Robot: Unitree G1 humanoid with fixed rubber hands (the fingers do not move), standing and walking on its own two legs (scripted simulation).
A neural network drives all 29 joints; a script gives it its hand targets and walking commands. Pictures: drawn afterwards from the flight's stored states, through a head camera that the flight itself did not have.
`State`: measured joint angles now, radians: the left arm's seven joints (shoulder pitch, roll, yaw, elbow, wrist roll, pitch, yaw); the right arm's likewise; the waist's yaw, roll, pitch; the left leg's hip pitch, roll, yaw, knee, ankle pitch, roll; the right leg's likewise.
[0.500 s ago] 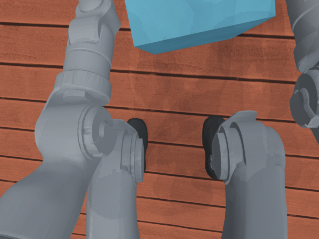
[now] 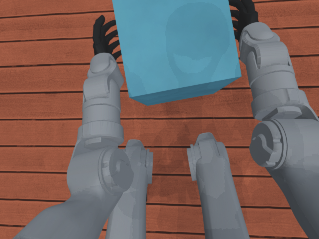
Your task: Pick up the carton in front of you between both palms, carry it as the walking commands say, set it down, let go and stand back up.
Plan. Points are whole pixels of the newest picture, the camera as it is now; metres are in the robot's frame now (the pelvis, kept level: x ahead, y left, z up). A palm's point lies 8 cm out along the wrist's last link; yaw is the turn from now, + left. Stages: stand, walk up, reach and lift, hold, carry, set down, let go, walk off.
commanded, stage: reach and lift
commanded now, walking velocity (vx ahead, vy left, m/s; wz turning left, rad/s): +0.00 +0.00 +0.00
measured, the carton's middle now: (174, 55) +0.53 -0.05 -0.15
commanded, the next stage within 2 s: none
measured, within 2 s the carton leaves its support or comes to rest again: neither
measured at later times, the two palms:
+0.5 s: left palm (60, 40) +0.49 +0.12 +0.07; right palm (276, 8) +0.49 -0.18 +0.06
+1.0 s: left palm out of the picture +0.44 +0.13 +0.23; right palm out of the picture +0.43 -0.17 +0.22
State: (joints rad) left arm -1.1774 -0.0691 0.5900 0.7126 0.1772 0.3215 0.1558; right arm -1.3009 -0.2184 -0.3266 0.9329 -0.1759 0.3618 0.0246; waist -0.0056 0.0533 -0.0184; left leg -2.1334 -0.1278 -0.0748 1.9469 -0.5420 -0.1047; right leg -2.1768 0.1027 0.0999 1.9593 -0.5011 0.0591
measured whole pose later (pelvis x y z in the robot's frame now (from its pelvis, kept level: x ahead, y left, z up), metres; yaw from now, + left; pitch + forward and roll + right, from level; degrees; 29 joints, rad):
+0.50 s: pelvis +0.03 +0.00 +0.12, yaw -1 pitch +40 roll +2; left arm -0.88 -0.12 0.49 0.57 0.17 0.36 0.12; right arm -0.95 -0.06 -0.36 0.70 -0.21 0.40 0.01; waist 0.00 0.04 -0.19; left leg -1.77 -0.12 -0.10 1.58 -0.51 -0.08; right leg -1.81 0.10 0.11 1.58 -0.48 0.05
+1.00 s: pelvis +0.07 +0.01 +0.25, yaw -3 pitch +25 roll +0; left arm -0.53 -0.16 0.41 0.57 0.20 0.32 0.08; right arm -0.56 0.07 -0.35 0.61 -0.23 0.36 0.00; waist 0.00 0.02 -0.20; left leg -1.07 -0.09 -0.14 1.07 -0.42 -0.04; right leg -1.10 0.08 0.13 1.06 -0.39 0.04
